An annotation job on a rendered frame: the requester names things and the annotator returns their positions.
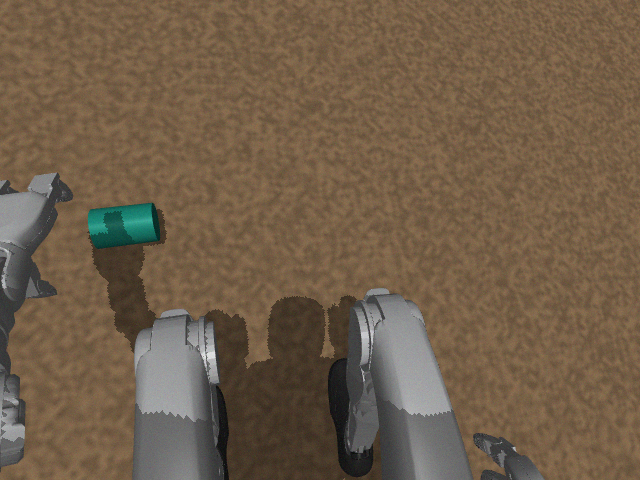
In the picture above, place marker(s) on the left robot hand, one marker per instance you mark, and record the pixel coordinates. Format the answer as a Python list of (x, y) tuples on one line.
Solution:
[(26, 218)]

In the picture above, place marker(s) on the right robot hand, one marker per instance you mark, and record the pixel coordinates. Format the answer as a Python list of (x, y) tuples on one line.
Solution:
[(504, 454)]

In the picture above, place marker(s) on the left robot arm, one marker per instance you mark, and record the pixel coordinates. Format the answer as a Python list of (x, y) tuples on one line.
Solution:
[(15, 270)]

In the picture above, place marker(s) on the can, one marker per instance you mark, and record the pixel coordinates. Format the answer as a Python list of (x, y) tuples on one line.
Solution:
[(123, 225)]

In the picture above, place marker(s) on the right robot foot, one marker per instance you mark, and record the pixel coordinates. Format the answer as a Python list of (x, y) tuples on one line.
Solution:
[(353, 464)]

